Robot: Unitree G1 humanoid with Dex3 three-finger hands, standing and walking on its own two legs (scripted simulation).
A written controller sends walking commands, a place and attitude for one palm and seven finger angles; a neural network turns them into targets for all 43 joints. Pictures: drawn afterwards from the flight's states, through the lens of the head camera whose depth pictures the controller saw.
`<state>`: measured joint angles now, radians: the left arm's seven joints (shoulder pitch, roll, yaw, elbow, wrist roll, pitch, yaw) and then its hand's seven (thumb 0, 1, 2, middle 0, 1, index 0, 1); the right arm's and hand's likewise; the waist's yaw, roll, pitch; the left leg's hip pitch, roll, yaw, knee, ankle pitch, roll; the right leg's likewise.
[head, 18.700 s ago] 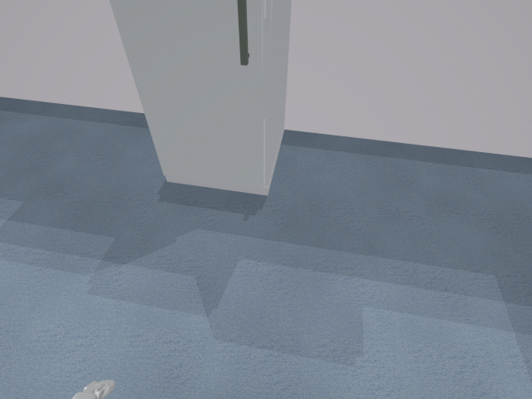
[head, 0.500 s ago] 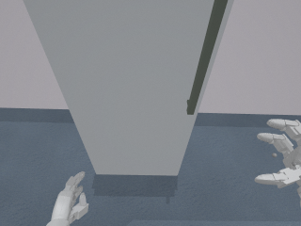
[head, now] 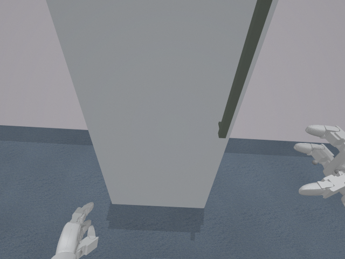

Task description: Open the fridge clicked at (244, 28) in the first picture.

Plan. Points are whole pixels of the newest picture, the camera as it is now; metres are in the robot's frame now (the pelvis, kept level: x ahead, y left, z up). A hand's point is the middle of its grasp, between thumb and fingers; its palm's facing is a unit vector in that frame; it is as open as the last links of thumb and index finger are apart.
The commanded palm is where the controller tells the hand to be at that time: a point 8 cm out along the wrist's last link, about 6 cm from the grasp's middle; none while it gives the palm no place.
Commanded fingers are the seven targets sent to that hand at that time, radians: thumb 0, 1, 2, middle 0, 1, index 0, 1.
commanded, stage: raise the hand to about handle height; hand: right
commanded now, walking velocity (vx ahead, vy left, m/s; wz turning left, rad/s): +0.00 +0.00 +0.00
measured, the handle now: (240, 66) +0.53 -0.16 +0.22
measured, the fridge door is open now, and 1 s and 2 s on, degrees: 0 0 0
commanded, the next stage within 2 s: move the hooked fingers beside the handle in 0.30 s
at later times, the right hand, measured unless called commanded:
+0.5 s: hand (319, 163) +0.27 -0.28 +0.16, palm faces +0.15 +0.99 +0.00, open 14.0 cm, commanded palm +0.25 -0.32 +0.16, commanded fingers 0.00 0.50 -0.30 0.30 1.20 0.30 1.20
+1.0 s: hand (293, 137) +0.34 -0.26 +0.16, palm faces +0.10 +0.99 +0.01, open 14.0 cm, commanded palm +0.31 -0.30 +0.15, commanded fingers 0.00 0.50 -0.30 0.30 1.20 0.30 1.20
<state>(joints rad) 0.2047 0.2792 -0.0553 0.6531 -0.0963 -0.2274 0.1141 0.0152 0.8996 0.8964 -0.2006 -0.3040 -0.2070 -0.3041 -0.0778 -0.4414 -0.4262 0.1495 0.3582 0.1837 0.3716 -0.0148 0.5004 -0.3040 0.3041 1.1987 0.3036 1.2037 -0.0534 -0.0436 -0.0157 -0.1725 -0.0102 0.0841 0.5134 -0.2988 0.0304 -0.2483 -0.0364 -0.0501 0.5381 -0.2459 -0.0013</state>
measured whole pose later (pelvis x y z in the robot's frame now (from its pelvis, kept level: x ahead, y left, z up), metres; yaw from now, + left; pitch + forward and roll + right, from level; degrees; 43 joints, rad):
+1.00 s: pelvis +0.01 -0.01 +0.00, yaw +1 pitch -1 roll +1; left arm 0.24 0.26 -0.05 0.68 -0.08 -0.19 0.11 0.01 0.90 0.90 -0.20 -0.30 -0.21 -0.30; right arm -0.26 -0.39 -0.36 0.27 0.28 0.14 0.27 -0.02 0.50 -0.30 0.30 1.20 0.30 1.20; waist -0.03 -0.02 -0.02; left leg -0.18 -0.01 0.07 0.49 -0.29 0.02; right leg -0.25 -0.03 -0.07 0.52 -0.25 -0.01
